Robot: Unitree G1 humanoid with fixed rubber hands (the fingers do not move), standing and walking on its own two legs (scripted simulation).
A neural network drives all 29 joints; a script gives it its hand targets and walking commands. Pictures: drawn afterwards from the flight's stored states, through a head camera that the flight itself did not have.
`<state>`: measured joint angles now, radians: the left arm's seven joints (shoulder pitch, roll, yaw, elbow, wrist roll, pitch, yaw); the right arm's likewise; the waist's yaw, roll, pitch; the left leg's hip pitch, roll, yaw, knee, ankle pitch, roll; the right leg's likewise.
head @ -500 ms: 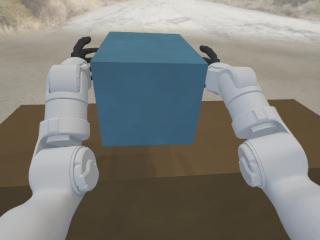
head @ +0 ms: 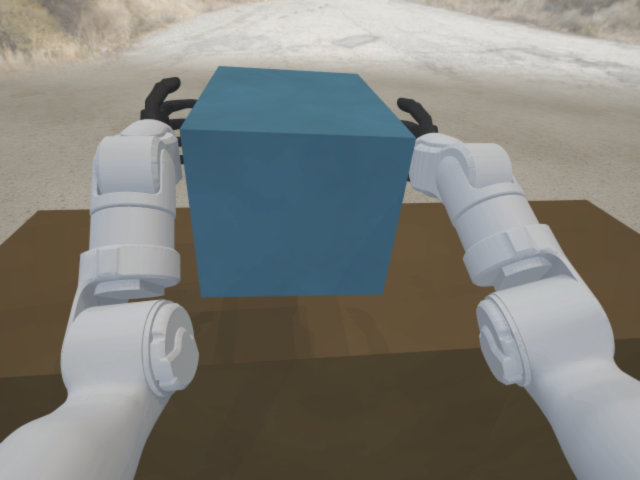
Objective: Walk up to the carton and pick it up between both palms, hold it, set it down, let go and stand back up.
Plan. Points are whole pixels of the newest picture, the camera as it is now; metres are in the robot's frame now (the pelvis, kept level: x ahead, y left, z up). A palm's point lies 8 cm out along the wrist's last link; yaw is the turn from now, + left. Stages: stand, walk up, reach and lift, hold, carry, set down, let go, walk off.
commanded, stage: hold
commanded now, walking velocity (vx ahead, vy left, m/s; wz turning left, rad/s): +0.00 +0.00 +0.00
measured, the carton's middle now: (291, 167) +0.42 +0.00 +0.29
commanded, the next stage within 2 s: set down in 1.44 s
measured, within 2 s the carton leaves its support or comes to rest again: neither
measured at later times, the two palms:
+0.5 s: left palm (157, 140) +0.38 +0.15 +0.34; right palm (419, 154) +0.36 -0.15 +0.32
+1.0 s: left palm (161, 139) +0.38 +0.15 +0.34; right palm (425, 152) +0.36 -0.15 +0.33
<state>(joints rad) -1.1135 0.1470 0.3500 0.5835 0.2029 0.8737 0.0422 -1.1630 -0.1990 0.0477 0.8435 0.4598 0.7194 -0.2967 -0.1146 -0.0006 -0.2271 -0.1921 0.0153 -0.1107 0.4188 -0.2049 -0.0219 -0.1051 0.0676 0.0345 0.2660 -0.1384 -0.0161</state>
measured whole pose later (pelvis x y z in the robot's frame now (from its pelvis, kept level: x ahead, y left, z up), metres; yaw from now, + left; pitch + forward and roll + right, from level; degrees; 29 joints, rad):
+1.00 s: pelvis +0.00 +0.00 +0.00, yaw +0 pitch -1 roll -2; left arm -1.13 0.14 0.35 0.61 0.21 0.86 0.04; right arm -1.19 -0.20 0.03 0.88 0.45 0.72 -0.29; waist -0.11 0.00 -0.24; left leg -0.20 0.01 -0.10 0.42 -0.20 -0.02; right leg -0.11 0.07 0.04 0.27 -0.14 -0.01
